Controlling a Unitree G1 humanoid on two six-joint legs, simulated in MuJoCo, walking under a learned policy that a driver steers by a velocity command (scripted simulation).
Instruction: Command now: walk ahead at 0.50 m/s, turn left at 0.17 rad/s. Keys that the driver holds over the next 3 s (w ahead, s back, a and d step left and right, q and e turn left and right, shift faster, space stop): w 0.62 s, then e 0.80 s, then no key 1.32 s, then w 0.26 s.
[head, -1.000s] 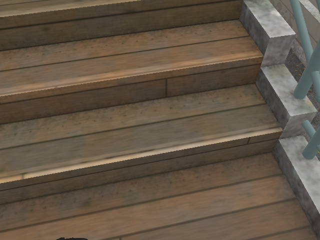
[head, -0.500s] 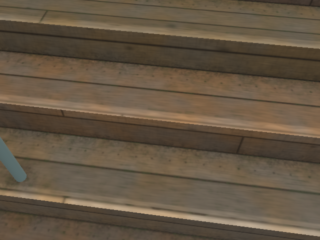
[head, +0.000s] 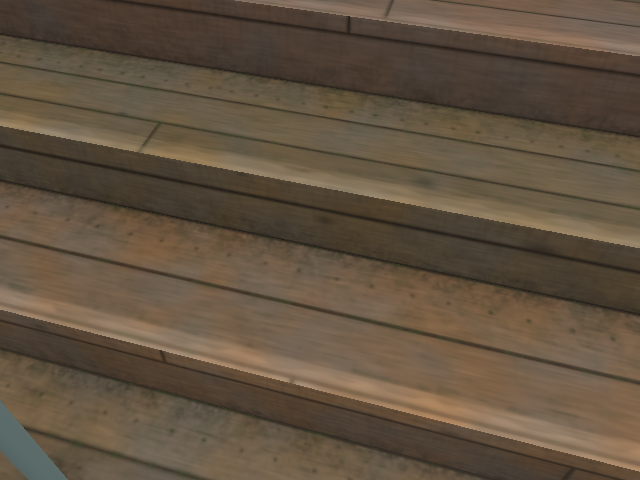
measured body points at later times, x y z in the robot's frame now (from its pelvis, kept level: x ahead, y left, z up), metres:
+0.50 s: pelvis +0.30 -0.10 +0.16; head +0.32 -0.11 +0.61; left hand +0.20 +0.12 +0.02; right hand +0.53 -0.27 +0.08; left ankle +0.40 +0.03 -0.35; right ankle +0.28 -0.16 -0.57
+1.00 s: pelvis +0.57 -0.06 +0.30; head +0.59 -0.07 +0.74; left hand +0.78 +0.17 +0.21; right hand +0.62 -0.33 +0.16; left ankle +0.66 +0.01 -0.41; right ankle +0.55 -0.18 -0.23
